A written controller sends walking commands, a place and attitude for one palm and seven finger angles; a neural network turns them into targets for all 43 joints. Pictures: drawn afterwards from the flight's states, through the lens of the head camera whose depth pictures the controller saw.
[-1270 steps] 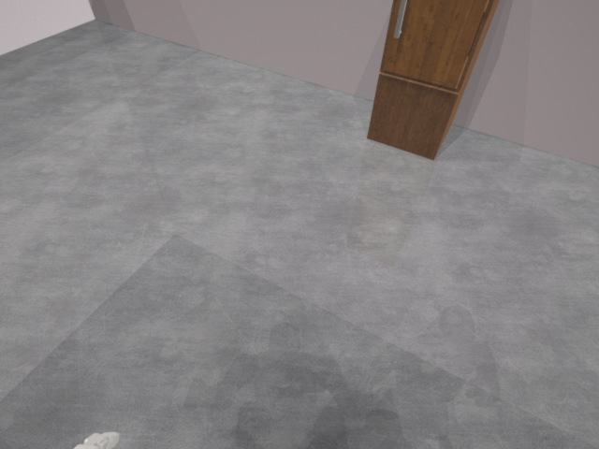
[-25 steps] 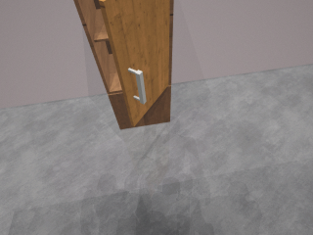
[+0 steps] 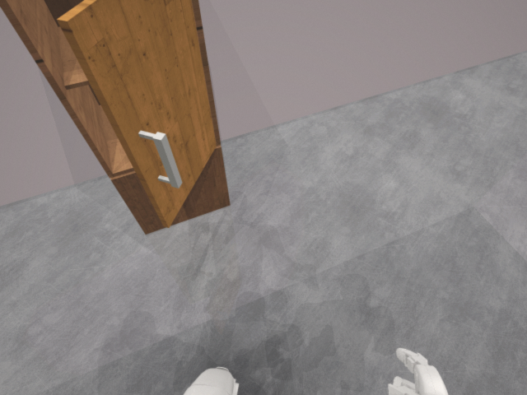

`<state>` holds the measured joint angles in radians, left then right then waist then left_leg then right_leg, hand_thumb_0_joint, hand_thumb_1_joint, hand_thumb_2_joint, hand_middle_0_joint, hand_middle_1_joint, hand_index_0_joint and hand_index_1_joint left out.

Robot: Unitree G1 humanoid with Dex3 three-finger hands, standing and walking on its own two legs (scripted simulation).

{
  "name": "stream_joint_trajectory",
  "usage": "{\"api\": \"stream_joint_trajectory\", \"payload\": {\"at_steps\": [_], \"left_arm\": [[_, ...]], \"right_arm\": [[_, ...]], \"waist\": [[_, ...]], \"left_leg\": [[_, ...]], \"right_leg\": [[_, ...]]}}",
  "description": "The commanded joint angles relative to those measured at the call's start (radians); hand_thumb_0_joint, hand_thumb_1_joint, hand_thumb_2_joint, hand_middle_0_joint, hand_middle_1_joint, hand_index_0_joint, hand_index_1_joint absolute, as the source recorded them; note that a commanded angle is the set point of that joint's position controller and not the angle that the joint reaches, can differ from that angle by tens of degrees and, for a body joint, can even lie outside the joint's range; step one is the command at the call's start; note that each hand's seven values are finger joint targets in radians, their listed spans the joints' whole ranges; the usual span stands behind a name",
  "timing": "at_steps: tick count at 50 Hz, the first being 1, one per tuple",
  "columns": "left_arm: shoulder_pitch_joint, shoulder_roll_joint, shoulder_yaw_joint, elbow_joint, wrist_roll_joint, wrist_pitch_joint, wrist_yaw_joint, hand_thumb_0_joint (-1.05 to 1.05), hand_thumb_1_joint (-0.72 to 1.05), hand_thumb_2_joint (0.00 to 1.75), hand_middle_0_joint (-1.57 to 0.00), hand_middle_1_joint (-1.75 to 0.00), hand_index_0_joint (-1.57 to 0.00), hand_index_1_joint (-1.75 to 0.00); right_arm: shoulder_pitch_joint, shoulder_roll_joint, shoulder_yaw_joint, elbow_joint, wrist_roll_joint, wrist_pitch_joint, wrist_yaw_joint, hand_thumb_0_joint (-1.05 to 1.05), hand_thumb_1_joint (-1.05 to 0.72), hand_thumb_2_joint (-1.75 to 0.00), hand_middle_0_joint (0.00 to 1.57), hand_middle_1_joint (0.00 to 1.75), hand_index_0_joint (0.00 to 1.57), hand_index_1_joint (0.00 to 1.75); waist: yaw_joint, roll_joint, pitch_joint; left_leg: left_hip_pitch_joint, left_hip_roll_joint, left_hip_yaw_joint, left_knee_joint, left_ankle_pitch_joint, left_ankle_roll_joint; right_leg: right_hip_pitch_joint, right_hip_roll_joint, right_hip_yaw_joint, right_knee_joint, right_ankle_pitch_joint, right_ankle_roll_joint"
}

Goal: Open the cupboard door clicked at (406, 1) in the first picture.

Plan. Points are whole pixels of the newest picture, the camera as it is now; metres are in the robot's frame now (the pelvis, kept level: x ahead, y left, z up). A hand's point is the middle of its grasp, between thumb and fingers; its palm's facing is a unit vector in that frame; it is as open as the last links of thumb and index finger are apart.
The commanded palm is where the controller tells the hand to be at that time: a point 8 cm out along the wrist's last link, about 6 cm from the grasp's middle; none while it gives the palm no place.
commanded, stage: walk to a spot facing it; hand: left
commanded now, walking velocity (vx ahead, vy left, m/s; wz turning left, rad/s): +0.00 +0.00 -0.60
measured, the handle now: (161, 160) +0.57 +0.32 -0.09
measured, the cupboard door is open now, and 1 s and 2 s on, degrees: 48 48 48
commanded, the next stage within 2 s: none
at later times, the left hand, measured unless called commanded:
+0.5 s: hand (184, 352) +0.19 +0.17 -0.17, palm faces -0.33 -0.90 -0.28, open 7.4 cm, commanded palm none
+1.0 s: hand (254, 289) +0.32 +0.06 -0.16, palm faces -0.60 -0.78 -0.16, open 7.4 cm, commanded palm none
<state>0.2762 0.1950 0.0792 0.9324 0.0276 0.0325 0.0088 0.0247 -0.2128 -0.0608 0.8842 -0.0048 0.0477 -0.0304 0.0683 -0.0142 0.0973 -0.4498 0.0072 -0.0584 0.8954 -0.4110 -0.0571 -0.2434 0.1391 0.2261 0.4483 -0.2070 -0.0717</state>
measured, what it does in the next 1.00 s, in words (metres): walks ahead, turning right: left foot, then right foot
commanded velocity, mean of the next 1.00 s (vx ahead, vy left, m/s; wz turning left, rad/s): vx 0.20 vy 0.00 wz -0.56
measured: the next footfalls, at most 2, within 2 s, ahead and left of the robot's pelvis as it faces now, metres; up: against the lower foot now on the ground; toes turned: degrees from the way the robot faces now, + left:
left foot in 0.10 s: +0.06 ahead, +0.16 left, +0.00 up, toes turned -7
right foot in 0.46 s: +0.00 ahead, -0.13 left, +0.00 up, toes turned -20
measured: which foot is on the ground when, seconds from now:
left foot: up 0.00-0.08, down 0.10-0.46, up 0.48-0.76, down 0.78-1.00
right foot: down 0.00-0.10, up 0.12-0.44, down 0.46-0.78, up 0.80-1.00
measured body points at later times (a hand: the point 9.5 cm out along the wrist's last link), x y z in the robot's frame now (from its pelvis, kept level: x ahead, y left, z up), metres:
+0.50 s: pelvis +0.00 +0.00 -0.02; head +0.06 -0.03 +0.42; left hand +0.21 +0.22 -0.15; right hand -0.07 -0.26 -0.17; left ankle +0.02 +0.16 -0.73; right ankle -0.03 -0.11 -0.75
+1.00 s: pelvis +0.12 -0.04 +0.00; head +0.17 -0.05 +0.45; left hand +0.35 +0.11 -0.15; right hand -0.03 -0.22 -0.14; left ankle +0.16 +0.08 -0.74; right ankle +0.06 -0.17 -0.66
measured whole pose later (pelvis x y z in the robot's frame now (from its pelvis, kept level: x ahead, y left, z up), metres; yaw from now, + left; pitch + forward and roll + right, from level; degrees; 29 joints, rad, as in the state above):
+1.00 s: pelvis +0.12 -0.04 +0.00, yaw -38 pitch +2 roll -1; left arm 0.16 0.23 0.08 0.94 0.03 0.02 -0.07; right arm 0.38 -0.17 -0.01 0.96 -0.04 -0.07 -0.01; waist 0.00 -0.02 0.06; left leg -0.14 0.10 0.20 0.40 -0.28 -0.01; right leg -0.59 -0.07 -0.05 1.05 -0.25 0.00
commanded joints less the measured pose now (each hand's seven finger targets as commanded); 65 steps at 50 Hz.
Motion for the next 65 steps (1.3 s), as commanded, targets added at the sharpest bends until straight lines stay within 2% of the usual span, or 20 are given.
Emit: {"api": "stream_joint_trajectory", "payload": {"at_steps": [1,3,5,6,11,18,21,23,26,37,39,40,43,46,53,57,58,59,60,65], "left_arm": [[-0.010,0.223,0.057,-0.085,0.002,-0.012,0.016,0.00,0.90,0.90,-0.20,-0.30,-0.20,-0.30],[-0.055,0.198,0.050,-0.101,-0.007,-0.010,0.012,0.00,0.90,0.90,-0.20,-0.30,-0.20,-0.30],[-0.039,0.136,0.031,-0.136,-0.016,-0.015,-0.009,0.00,0.90,0.90,-0.20,-0.30,-0.20,-0.30],[-0.051,0.159,0.039,-0.162,-0.004,-0.020,-0.023,0.00,0.90,0.90,-0.20,-0.30,-0.20,-0.30],[-0.065,0.127,0.032,-0.110,-0.006,0.007,-0.044,0.00,0.90,0.90,-0.20,-0.30,-0.20,-0.30],[-0.182,0.112,0.004,-0.131,-0.011,0.004,-0.055,0.00,0.90,0.90,-0.20,-0.30,-0.20,-0.30],[-0.081,0.152,0.013,-0.097,-0.012,-0.008,-0.049,0.00,0.90,0.90,-0.20,-0.30,-0.20,-0.30],[0.066,0.347,0.053,-0.049,-0.004,-0.018,-0.024,0.00,0.90,0.90,-0.20,-0.30,-0.20,-0.30],[0.000,0.275,0.046,-0.070,-0.009,-0.024,0.001,0.00,0.90,0.90,-0.20,-0.30,-0.20,-0.30],[-0.140,0.196,0.033,-0.099,-0.004,-0.047,-0.031,0.00,0.90,0.90,-0.20,-0.30,-0.20,-0.30],[-0.174,0.080,0.008,-0.161,-0.014,-0.050,-0.044,0.00,0.90,0.90,-0.20,-0.30,-0.20,-0.30],[-0.224,0.122,0.015,-0.174,-0.003,-0.063,-0.053,0.00,0.90,0.90,-0.20,-0.30,-0.20,-0.30],[-0.179,0.092,0.023,-0.114,0.011,-0.055,-0.074,0.00,0.90,0.90,-0.20,-0.30,-0.20,-0.30],[-0.166,0.049,0.004,-0.098,0.007,-0.041,-0.085,0.00,0.90,0.90,-0.20,-0.30,-0.20,-0.30],[-0.327,0.028,-0.019,-0.111,0.003,-0.043,-0.078,0.00,0.90,0.90,-0.20,-0.30,-0.20,-0.30],[-0.092,0.088,0.002,-0.026,0.003,-0.059,-0.064,0.00,0.90,0.90,-0.20,-0.30,-0.20,-0.30],[0.100,0.172,0.028,0.034,0.006,-0.073,-0.051,0.00,0.90,0.90,-0.20,-0.30,-0.20,-0.30],[0.256,0.295,0.064,0.073,-0.003,-0.075,-0.032,0.00,0.90,0.90,-0.20,-0.30,-0.20,-0.30],[0.222,0.307,0.060,0.070,-0.024,-0.068,-0.018,0.00,0.90,0.90,-0.20,-0.30,-0.20,-0.30],[-0.040,0.112,0.005,0.026,-0.007,-0.094,-0.001,0.00,0.90,0.90,-0.20,-0.30,-0.20,-0.30]], "right_arm": [[0.067,-0.078,-0.017,-0.085,0.010,-0.036,-0.012,0.00,-0.90,-0.90,0.20,0.30,0.20,0.30],[0.178,-0.112,-0.022,-0.058,0.007,-0.049,-0.019,0.00,-0.90,-0.90,0.20,0.30,0.20,0.30],[0.219,-0.260,-0.044,-0.081,-0.015,-0.055,-0.025,0.00,-0.90,-0.90,0.20,0.30,0.20,0.30],[0.201,-0.267,-0.037,-0.108,-0.026,-0.049,-0.030,0.00,-0.90,-0.90,0.20,0.30,0.20,0.30],[0.193,-0.166,0.000,-0.092,-0.031,-0.061,-0.025,0.00,-0.90,-0.90,0.20,0.30,0.20,0.30],[0.294,-0.221,-0.022,-0.033,-0.030,-0.051,-0.010,0.00,-0.90,-0.90,0.20,0.30,0.20,0.30],[0.278,-0.222,-0.026,-0.035,-0.021,-0.046,-0.002,0.00,-0.90,-0.90,0.20,0.30,0.20,0.30],[0.188,-0.114,0.000,-0.106,-0.008,-0.043,0.011,0.00,-0.90,-0.90,0.20,0.30,0.20,0.30],[0.122,-0.166,-0.014,-0.098,-0.014,-0.048,0.014,0.00,-0.90,-0.90,0.20,0.30,0.20,0.30],[0.364,-0.131,-0.024,-0.012,-0.015,-0.094,0.021,0.00,-0.90,-0.90,0.20,0.30,0.20,0.30],[0.592,-0.296,-0.051,0.031,-0.047,-0.111,-0.003,0.00,-0.90,-0.90,0.20,0.30,0.20,0.30],[0.552,-0.281,-0.043,0.016,-0.039,-0.111,-0.003,0.00,-0.90,-0.90,0.20,0.30,0.20,0.30],[0.377,-0.157,-0.006,-0.013,-0.035,-0.121,0.002,0.00,-0.90,-0.90,0.20,0.30,0.20,0.30],[0.409,-0.124,0.005,0.024,-0.028,-0.136,-0.001,0.00,-0.90,-0.90,0.20,0.30,0.20,0.30],[0.518,-0.111,0.008,0.103,-0.037,-0.121,0.009,0.00,-0.90,-0.90,0.20,0.30,0.20,0.30],[0.461,-0.130,0.008,0.117,-0.028,-0.110,0.011,0.00,-0.90,-0.90,0.20,0.30,0.20,0.30],[0.427,-0.111,0.012,0.105,-0.009,-0.115,0.021,0.00,-0.90,-0.90,0.20,0.30,0.20,0.30],[0.415,-0.040,0.021,0.061,0.009,-0.120,0.019,0.00,-0.90,-0.90,0.20,0.30,0.20,0.30],[0.328,-0.081,0.008,0.040,0.004,-0.114,0.016,0.00,-0.90,-0.90,0.20,0.30,0.20,0.30],[0.366,0.003,0.003,0.124,-0.023,-0.080,0.024,0.00,-0.90,-0.90,0.20,0.30,0.20,0.30]], "waist": [[-0.057,-0.103,-0.152],[-0.107,-0.064,-0.177],[-0.099,0.314,-0.157],[-0.086,0.179,-0.101],[-0.052,0.194,-0.145],[-0.108,0.237,-0.121],[-0.049,0.170,-0.165],[0.044,-0.336,-0.188],[0.016,-0.256,-0.124],[-0.159,-0.047,-0.071],[-0.239,0.365,-0.118],[-0.213,0.213,-0.066],[-0.104,0.151,0.010],[-0.094,0.177,-0.062],[-0.148,0.175,-0.010],[-0.009,0.098,-0.121],[0.080,-0.034,-0.235],[0.123,-0.310,-0.359],[0.106,-0.204,-0.275],[-0.084,-0.098,-0.088]], "left_leg": [[0.110,-0.017,0.000,-0.229,0.050,0.014],[0.373,0.027,-0.030,-0.471,0.176,0.031],[0.452,0.467,-0.446,-0.646,0.230,0.220],[0.279,0.507,-0.441,-0.637,0.224,0.282],[0.313,0.274,-0.051,-0.540,0.598,0.179],[0.298,0.308,0.046,-0.490,0.605,0.171],[0.205,0.270,0.119,-0.330,0.469,0.087],[-0.225,0.065,0.235,0.090,-0.308,-0.015],[-0.288,0.113,0.061,0.236,-0.127,-0.004],[0.425,0.029,0.141,-0.414,0.096,0.004],[0.583,0.504,-0.503,-0.728,-0.351,0.179],[0.486,0.555,-0.558,-0.749,-0.342,0.247],[0.301,0.383,-0.199,-0.749,-0.124,0.158],[0.398,0.315,0.065,-0.688,0.239,0.142],[0.377,0.329,0.213,-0.662,0.421,0.142],[0.294,0.288,0.284,-0.347,0.662,0.098],[0.076,0.231,0.325,-0.083,0.554,0.060],[-0.214,0.063,0.317,0.275,-0.183,0.009],[-0.287,0.090,0.154,0.417,-0.208,0.027],[-0.085,0.170,0.102,0.201,0.060,0.014]], "right_leg": [[0.058,-0.268,0.299,-0.027,0.387,-0.101],[-0.123,-0.191,0.237,0.046,0.205,-0.022],[-0.373,-0.033,-0.090,0.427,-0.418,0.089],[-0.346,-0.096,-0.142,0.583,-0.408,0.112],[-0.336,-0.135,-0.197,0.754,-0.222,0.130],[-0.137,-0.136,-0.313,0.321,-0.243,0.103],[0.129,-0.132,-0.311,0.011,-0.026,0.064],[0.380,-0.538,0.249,-0.155,0.109,-0.125],[0.274,-0.440,0.214,-0.147,-0.067,-0.169],[-0.257,-0.217,0.060,-0.034,-0.337,-0.060],[-0.560,-0.043,-0.207,0.566,-0.433,0.042],[-0.582,-0.160,-0.141,0.687,-0.350,0.032],[-0.527,-0.226,-0.189,0.820,-0.108,0.058],[-0.498,-0.235,-0.241,0.695,-0.032,0.076],[-0.308,-0.198,-0.355,0.284,-0.022,0.049],[0.132,-0.119,-0.399,0.117,-0.017,-0.007],[0.464,-0.232,-0.249,0.079,-0.074,-0.060],[0.690,-0.553,0.239,-0.059,-0.046,-0.177],[0.554,-0.608,0.341,-0.157,0.001,-0.225],[0.067,-0.411,-0.065,-0.223,0.095,-0.132]]}}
